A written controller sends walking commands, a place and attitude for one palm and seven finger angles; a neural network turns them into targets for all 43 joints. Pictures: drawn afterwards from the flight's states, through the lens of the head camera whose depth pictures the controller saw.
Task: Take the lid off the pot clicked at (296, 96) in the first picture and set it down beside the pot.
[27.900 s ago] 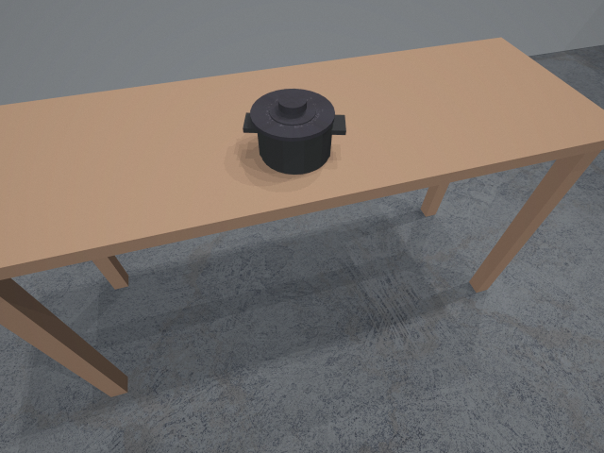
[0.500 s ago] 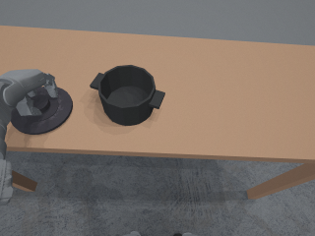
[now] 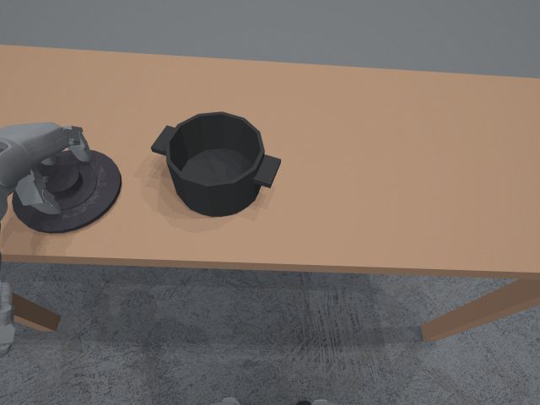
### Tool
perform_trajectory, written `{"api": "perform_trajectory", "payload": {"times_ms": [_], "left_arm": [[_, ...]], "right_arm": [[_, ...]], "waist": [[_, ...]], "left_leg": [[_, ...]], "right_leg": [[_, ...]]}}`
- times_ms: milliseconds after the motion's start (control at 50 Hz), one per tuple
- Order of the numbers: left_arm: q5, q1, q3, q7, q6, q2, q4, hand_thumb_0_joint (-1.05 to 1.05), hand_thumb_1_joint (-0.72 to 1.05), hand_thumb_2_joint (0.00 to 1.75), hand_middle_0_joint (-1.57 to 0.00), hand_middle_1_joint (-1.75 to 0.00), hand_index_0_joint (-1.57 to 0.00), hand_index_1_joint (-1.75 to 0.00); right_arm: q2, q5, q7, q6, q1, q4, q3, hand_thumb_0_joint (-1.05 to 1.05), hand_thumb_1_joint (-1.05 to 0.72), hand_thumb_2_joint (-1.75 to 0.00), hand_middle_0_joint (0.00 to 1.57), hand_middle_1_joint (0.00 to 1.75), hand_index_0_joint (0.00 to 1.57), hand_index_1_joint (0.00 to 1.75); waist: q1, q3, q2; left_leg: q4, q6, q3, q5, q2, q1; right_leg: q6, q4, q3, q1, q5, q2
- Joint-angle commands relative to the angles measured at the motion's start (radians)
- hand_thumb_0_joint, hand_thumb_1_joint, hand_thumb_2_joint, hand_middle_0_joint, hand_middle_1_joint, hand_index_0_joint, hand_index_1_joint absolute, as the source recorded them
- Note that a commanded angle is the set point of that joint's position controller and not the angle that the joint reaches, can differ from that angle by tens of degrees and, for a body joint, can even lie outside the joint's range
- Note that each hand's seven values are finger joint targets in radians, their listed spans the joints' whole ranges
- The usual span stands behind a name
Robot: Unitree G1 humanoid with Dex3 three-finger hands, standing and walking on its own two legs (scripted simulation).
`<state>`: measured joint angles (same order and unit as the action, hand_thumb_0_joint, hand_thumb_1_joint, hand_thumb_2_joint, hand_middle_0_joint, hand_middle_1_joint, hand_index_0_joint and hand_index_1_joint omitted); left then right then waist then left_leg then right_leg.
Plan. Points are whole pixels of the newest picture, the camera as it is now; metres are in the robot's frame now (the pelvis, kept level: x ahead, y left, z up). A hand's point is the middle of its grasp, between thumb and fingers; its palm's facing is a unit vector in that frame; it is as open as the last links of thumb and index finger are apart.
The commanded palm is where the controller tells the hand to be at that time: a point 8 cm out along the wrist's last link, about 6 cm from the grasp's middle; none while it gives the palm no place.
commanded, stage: raise the empty hand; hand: left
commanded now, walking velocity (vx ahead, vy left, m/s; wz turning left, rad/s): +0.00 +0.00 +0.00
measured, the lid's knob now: (62, 180) +0.44 +0.33 +0.02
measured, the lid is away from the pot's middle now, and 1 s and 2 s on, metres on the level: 0.24 0.24 0.24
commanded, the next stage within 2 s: draw the hand back to the body in 1.34 s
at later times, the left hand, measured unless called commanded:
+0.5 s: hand (18, 152) +0.43 +0.34 +0.11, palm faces -0.40 -0.06 -0.92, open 11.0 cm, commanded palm +0.45 +0.33 +0.18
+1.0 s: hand out of the picture +0.44 +0.34 +0.16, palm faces -0.34 -0.08 -0.94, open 11.0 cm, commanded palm +0.45 +0.33 +0.23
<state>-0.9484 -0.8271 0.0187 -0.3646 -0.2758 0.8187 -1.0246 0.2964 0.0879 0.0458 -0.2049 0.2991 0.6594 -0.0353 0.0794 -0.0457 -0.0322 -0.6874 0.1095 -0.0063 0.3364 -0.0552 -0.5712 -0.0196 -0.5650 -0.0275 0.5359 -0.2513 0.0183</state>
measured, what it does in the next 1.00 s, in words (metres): stands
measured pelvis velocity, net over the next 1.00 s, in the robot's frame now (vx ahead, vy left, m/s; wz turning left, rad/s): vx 0.01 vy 0.03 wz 0.03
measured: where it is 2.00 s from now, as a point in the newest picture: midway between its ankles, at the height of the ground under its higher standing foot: outside the picture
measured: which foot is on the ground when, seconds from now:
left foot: down 0.00-1.00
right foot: down 0.00-1.00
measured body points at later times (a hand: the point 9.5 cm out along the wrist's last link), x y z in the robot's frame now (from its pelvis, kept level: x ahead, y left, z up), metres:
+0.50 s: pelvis +0.00 +0.02 +0.00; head +0.06 +0.04 +0.45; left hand +0.44 +0.34 +0.16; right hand +0.06 -0.25 -0.11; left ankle -0.01 +0.04 -0.72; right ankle +0.01 -0.15 -0.72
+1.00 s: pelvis +0.01 +0.03 +0.01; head +0.06 +0.05 +0.46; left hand +0.46 +0.35 +0.21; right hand +0.09 -0.23 -0.11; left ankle -0.01 +0.04 -0.72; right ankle +0.01 -0.15 -0.72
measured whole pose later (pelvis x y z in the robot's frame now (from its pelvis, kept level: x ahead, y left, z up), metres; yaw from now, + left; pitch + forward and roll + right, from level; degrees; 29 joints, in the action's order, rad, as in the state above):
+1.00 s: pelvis +0.01 +0.03 +0.01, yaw +2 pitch +8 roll -4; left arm -0.90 -0.97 -0.09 -0.44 -0.13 0.77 -0.90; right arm 0.29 0.09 0.01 -0.19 0.27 0.66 -0.03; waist 0.06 -0.03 -0.05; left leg -0.54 0.14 0.01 0.28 -0.11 -0.40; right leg 0.00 -0.43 -0.01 0.36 -0.21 -0.03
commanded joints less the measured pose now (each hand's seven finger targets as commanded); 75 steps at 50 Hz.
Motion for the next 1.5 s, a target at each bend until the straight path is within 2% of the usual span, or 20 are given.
{"api": "perform_trajectory", "payload": {"times_ms": [0, 160, 280, 420, 540, 640, 720, 820, 920, 980, 1020, 1080, 1120, 1180, 1240, 1280, 1340, 1380, 1440, 1480], "left_arm": [[0.018, -0.486, 0.093, 0.043, -0.012, 0.343, 0.31, 0.0, 0.02, 0.57, -0.32, -0.91, -0.32, -0.91], [0.037, -0.494, 0.035, 0.04, 0.032, 0.282, 0.187, 0.0, 0.03, 0.57, -0.32, -0.91, -0.32, -0.91], [0.036, -0.488, 0.088, 0.028, 0.023, 0.348, 0.242, 0.0, 0.03, 0.57, -0.32, -0.91, -0.32, -0.91], [0.034, -0.531, 0.034, 0.015, 0.045, 0.275, 0.291, 0.0, 0.03, 0.57, -0.32, -0.91, -0.32, -0.91], [0.051, -0.542, 0.016, 0.003, 0.081, 0.253, 0.215, 0.0, 0.03, 0.57, -0.32, -0.91, -0.32, -0.91], [0.039, -0.607, 0.019, 0.008, 0.085, 0.253, 0.333, 0.0, 0.03, 0.57, -0.32, -0.91, -0.32, -0.91], [0.054, -0.581, 0.012, 0.0, 0.115, 0.247, 0.206, 0.0, 0.03, 0.57, -0.32, -0.91, -0.32, -0.91], [0.037, -0.645, -0.016, -0.013, 0.129, 0.218, 0.367, 0.0, 0.03, 0.57, -0.32, -0.91, -0.32, -0.91], [0.064, -0.574, 0.018, -0.034, 0.153, 0.256, 0.254, 0.0, 0.03, 0.57, -0.32, -0.91, -0.32, -0.91], [0.057, -0.716, -0.087, -0.051, 0.169, 0.159, 0.383, 0.0, 0.03, 0.57, -0.32, -0.91, -0.32, -0.91], [0.047, -0.729, -0.024, -0.048, 0.175, 0.23, 0.478, 0.0, 0.03, 0.57, -0.32, -0.91, -0.32, -0.91], [0.065, -0.598, 0.084, -0.044, 0.173, 0.334, 0.441, 0.0, 0.03, 0.57, -0.32, -0.91, -0.32, -0.91], [0.078, -0.542, 0.007, -0.059, 0.195, 0.226, 0.29, 0.0, 0.03, 0.57, -0.32, -0.91, -0.32, -0.91], [0.088, -0.678, -0.173, -0.09, 0.241, 0.035, 0.387, 0.0, 0.03, 0.57, -0.32, -0.91, -0.32, -0.91], [0.059, -0.777, -0.069, -0.091, 0.248, 0.177, 0.544, 0.0, 0.03, 0.57, -0.32, -0.91, -0.32, -0.91], [0.056, -0.658, 0.074, -0.078, 0.228, 0.342, 0.477, 0.0, 0.03, 0.57, -0.32, -0.91, -0.32, -0.91], [0.079, -0.612, -0.052, -0.093, 0.236, 0.196, 0.256, 0.0, 0.03, 0.57, -0.32, -0.91, -0.32, -0.91], [0.086, -0.701, -0.202, -0.108, 0.259, 0.015, 0.311, 0.0, 0.03, 0.57, -0.32, -0.91, -0.32, -0.91], [0.053, -0.816, -0.088, -0.099, 0.249, 0.152, 0.64, 0.0, 0.03, 0.57, -0.32, -0.91, -0.32, -0.91], [0.054, -0.656, 0.079, -0.08, 0.219, 0.333, 0.643, 0.0, 0.03, 0.57, -0.32, -0.91, -0.32, -0.91]], "right_arm": [[0.183, -0.008, 0.012, 0.013, 0.082, -0.062, 0.076, 0.0, -0.9, -0.9, 0.2, 0.3, 0.2, 0.3], [0.187, 0.008, 0.016, 0.023, 0.07, -0.049, 0.065, 0.0, -0.9, -0.9, 0.2, 0.3, 0.2, 0.3], [0.181, 0.002, 0.02, 0.035, 0.066, -0.067, 0.062, 0.0, -0.9, -0.9, 0.2, 0.3, 0.2, 0.3], [0.172, -0.001, 0.003, 0.032, 0.05, -0.074, 0.069, 0.0, -0.9, -0.9, 0.2, 0.3, 0.2, 0.3], [0.178, 0.007, -0.006, 0.024, 0.042, -0.069, 0.064, 0.0, -0.9, -0.9, 0.2, 0.3, 0.2, 0.3], [0.168, -0.002, -0.01, 0.032, 0.027, -0.079, 0.072, 0.0, -0.9, -0.9, 0.2, 0.3, 0.2, 0.3], [0.17, 0.004, -0.011, 0.033, 0.033, -0.065, 0.063, 0.0, -0.9, -0.9, 0.2, 0.3, 0.2, 0.3], [0.164, -0.006, -0.025, 0.04, 0.003, -0.087, 0.073, 0.0, -0.9, -0.9, 0.2, 0.3, 0.2, 0.3], [0.165, 0.0, -0.024, 0.037, -0.001, -0.085, 0.062, 0.0, -0.9, -0.9, 0.2, 0.3, 0.2, 0.3], [0.167, 0.001, -0.03, 0.04, -0.023, -0.085, 0.07, 0.0, -0.9, -0.9, 0.2, 0.3, 0.2, 0.3], [0.166, -0.007, -0.039, 0.051, -0.023, -0.094, 0.076, 0.0, -0.9, -0.9, 0.2, 0.3, 0.2, 0.3], [0.167, -0.005, -0.038, 0.06, -0.028, -0.108, 0.066, 0.0, -0.9, -0.9, 0.2, 0.3, 0.2, 0.3], [0.155, -0.003, -0.038, 0.054, -0.03, -0.092, 0.06, 0.0, -0.9, -0.9, 0.2, 0.3, 0.2, 0.3], [0.158, 0.004, -0.052, 0.045, -0.06, -0.087, 0.071, 0.0, -0.9, -0.9, 0.2, 0.3, 0.2, 0.3], [0.164, -0.01, -0.058, 0.061, -0.062, -0.09, 0.076, 0.0, -0.9, -0.9, 0.2, 0.3, 0.2, 0.3], [0.171, -0.01, -0.05, 0.072, -0.057, -0.106, 0.062, 0.0, -0.9, -0.9, 0.2, 0.3, 0.2, 0.3], [0.151, 0.006, -0.039, 0.048, -0.055, -0.084, 0.045, 0.0, -0.9, -0.9, 0.2, 0.3, 0.2, 0.3], [0.156, 0.009, -0.049, 0.045, -0.07, -0.083, 0.061, 0.0, -0.9, -0.9, 0.2, 0.3, 0.2, 0.3], [0.156, -0.019, -0.069, 0.061, -0.09, -0.111, 0.08, 0.0, -0.9, -0.9, 0.2, 0.3, 0.2, 0.3], [0.16, -0.021, -0.065, 0.07, -0.094, -0.139, 0.065, 0.0, -0.9, -0.9, 0.2, 0.3, 0.2, 0.3]], "waist": [[-0.005, -0.478, -0.183], [0.015, -0.324, -0.083], [-0.004, -0.433, -0.119], [-0.008, -0.41, -0.17], [-0.006, -0.328, -0.053], [-0.011, -0.415, -0.147], [-0.009, -0.329, -0.043], [-0.012, -0.413, -0.161], [-0.016, -0.346, -0.024], [0.001, -0.348, -0.132], [-0.012, -0.429, -0.19], [-0.029, -0.451, -0.119], [-0.018, -0.361, -0.003], [0.01, -0.307, -0.067], [-0.009, -0.434, -0.16], [-0.03, -0.464, -0.113], [-0.011, -0.332, 0.069], [0.008, -0.272, -0.032], [-0.019, -0.493, -0.239], [-0.041, -0.554, -0.19]], "left_leg": [[0.04, -0.091, 0.114, -0.622, 0.052, 0.493], [0.091, -0.07, 0.115, -0.364, 0.051, 0.385], [0.075, -0.083, 0.121, -0.526, 0.045, 0.479], [0.103, -0.116, 0.174, -0.606, 0.065, 0.559], [0.149, -0.098, 0.171, -0.444, 0.06, 0.465], [0.15, -0.148, 0.224, -0.62, 0.083, 0.621], [0.177, -0.121, 0.175, -0.495, 0.061, 0.499], [0.167, -0.176, 0.231, -0.699, 0.084, 0.647], [0.193, -0.136, 0.158, -0.544, 0.051, 0.502], [0.192, -0.192, 0.211, -0.686, 0.077, 0.604], [0.181, -0.184, 0.242, -0.795, 0.085, 0.703], [0.189, -0.163, 0.214, -0.765, 0.064, 0.651], [0.201, -0.146, 0.171, -0.634, 0.051, 0.534], [0.207, -0.157, 0.177, -0.64, 0.06, 0.557], [0.185, -0.202, 0.234, -0.831, 0.07, 0.702], [0.177, -0.176, 0.202, -0.812, 0.048, 0.652], [0.214, -0.116, 0.122, -0.493, 0.029, 0.44], [0.218, -0.147, 0.151, -0.523, 0.041, 0.486], [0.163, -0.222, 0.254, -0.936, 0.077, 0.762], [0.15, -0.195, 0.229, -0.945, 0.053, 0.747]], "right_leg": [[0.081, 0.032, -0.03, -0.007, 0.207, 0.04], [0.079, 0.063, -0.039, 0.022, 0.106, 0.038], [0.081, 0.063, -0.028, -0.043, 0.175, 0.035], [0.081, 0.08, -0.039, -0.011, 0.144, 0.035], [0.078, 0.101, -0.035, -0.044, 0.117, 0.03], [0.075, 0.106, -0.025, -0.033, 0.137, 0.027], [0.077, 0.125, -0.026, -0.088, 0.146, 0.025], [0.075, 0.127, -0.018, -0.07, 0.168, 0.023], [0.076, 0.148, -0.013, -0.168, 0.194, 0.019], [0.074, 0.15, -0.019, -0.1, 0.202, 0.018], [0.077, 0.151, -0.012, -0.102, 0.188, 0.026], [0.082, 0.161, -0.006, -0.186, 0.214, 0.026], [0.073, 0.164, -0.007, -0.206, 0.225, 0.022], [0.068, 0.175, -0.013, -0.143, 0.226, 0.017], [0.077, 0.165, -0.009, -0.129, 0.213, 0.034], [0.086, 0.161, -0.005, -0.197, 0.239, 0.036], [0.07, 0.157, -0.008, -0.258, 0.243, 0.02], [0.072, 0.163, -0.021, -0.154, 0.203, 0.017], [0.079, 0.142, -0.004, -0.098, 0.191, 0.038], [0.089, 0.148, 0.006, -0.175, 0.218, 0.042]]}}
